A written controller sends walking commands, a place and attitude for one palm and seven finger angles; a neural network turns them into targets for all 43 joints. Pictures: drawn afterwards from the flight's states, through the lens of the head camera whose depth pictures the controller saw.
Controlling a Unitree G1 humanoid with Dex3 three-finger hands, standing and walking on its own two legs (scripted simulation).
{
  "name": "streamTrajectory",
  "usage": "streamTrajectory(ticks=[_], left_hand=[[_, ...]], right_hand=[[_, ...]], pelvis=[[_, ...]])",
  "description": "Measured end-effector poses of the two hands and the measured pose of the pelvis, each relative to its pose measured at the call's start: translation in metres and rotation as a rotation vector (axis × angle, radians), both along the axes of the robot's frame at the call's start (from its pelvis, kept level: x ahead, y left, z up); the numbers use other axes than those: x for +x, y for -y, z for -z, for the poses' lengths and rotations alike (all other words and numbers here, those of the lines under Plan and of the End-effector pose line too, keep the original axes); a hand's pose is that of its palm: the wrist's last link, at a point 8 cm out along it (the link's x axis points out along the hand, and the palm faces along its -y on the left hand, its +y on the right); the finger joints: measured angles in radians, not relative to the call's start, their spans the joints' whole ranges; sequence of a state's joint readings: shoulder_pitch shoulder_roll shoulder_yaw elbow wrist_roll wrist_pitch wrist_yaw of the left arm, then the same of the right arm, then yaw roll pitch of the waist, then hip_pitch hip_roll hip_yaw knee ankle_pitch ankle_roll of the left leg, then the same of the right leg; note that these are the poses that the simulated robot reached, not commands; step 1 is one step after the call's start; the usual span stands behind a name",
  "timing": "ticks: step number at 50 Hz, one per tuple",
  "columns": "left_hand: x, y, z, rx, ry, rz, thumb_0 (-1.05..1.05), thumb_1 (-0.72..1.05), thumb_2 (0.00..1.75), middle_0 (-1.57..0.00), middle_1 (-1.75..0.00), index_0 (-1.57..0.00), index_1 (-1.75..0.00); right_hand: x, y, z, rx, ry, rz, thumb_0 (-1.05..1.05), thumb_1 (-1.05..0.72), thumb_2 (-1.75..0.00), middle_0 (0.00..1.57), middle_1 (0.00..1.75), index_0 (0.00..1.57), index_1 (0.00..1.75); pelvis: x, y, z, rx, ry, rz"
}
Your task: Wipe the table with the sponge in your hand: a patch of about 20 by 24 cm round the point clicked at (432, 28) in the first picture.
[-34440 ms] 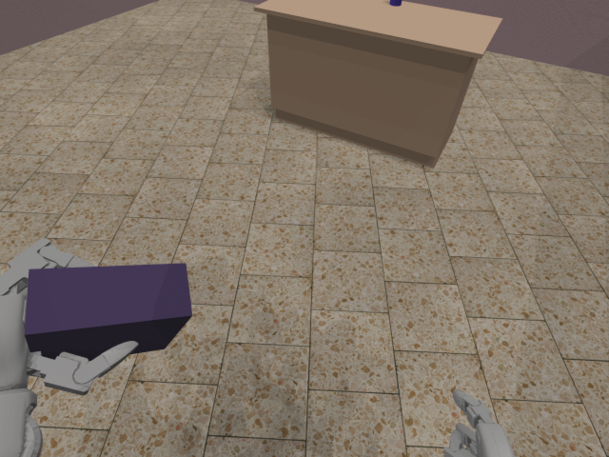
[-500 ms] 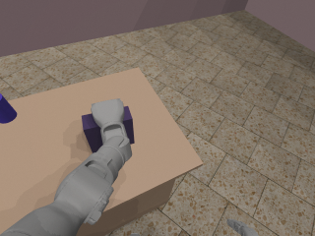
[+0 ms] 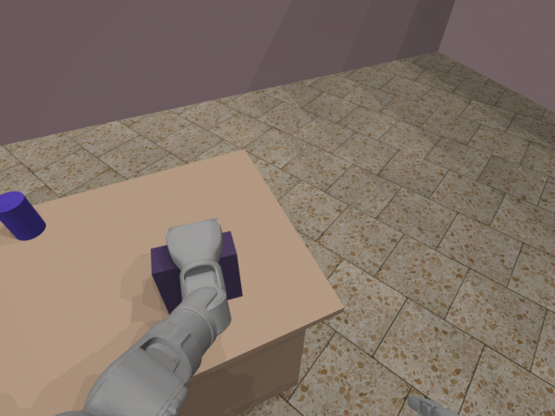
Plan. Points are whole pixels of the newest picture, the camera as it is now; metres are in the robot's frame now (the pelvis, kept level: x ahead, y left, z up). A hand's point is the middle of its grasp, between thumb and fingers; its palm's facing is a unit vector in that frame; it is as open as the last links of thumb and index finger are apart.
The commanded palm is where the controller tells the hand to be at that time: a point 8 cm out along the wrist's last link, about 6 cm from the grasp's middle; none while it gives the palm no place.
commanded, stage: wipe back along the third lane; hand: left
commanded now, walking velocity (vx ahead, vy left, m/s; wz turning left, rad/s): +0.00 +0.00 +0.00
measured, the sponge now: (201, 280) +0.36 +0.17 -0.05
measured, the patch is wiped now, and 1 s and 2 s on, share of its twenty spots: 1.00 1.00 1.00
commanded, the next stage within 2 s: slide back across to the middle lane in 0.40 s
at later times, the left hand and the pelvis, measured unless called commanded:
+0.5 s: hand (208, 286) +0.32 +0.14 -0.01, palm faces -0.08 -0.03 -1.00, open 9.8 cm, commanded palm +0.28 +0.13 +0.02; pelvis +0.00 -0.03 +0.00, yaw +0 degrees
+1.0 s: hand (189, 300) +0.29 +0.16 +0.00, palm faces -0.08 -0.11 -0.99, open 9.8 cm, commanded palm +0.25 +0.17 +0.04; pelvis +0.01 -0.03 +0.01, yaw -2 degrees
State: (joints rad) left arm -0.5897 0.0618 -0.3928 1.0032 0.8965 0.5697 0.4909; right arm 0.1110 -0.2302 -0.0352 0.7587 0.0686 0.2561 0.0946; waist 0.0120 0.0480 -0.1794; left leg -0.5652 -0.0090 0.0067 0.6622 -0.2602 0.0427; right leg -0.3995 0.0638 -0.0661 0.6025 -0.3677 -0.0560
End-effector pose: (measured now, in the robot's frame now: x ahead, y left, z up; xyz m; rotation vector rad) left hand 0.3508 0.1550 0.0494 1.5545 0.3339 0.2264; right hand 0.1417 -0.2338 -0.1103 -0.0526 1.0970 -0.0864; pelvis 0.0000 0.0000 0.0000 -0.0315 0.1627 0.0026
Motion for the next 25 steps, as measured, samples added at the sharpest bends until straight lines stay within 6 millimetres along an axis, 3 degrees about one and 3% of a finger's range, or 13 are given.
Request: streamTrajectory(ticks=[14, 25], left_hand=[[-0.031, 0.014, 0.0, -0.016, -0.009, -0.002, 0.0, -0.46, 1.06, -0.72, -1.4, -0.72, -1.41], [-0.043, 0.02, 0.002, -0.019, -0.01, 0.006, 0.0, -0.46, 1.06, -0.72, -1.41, -0.72, -1.41]], right_hand=[[0.027, 0.01, -0.014, 0.012, 0.103, -0.032, 0.01, -0.9, -0.9, 0.2, 0.3, 0.19, 0.3], [0.031, 0.018, -0.012, 0.022, 0.11, -0.036, 0.01, -0.9, -0.9, 0.2, 0.3, 0.2, 0.3]], pelvis=[[-0.006, 0.018, -0.003, 0.017, 0.051, -0.006], [-0.004, 0.028, -0.003, 0.027, 0.06, -0.004]])
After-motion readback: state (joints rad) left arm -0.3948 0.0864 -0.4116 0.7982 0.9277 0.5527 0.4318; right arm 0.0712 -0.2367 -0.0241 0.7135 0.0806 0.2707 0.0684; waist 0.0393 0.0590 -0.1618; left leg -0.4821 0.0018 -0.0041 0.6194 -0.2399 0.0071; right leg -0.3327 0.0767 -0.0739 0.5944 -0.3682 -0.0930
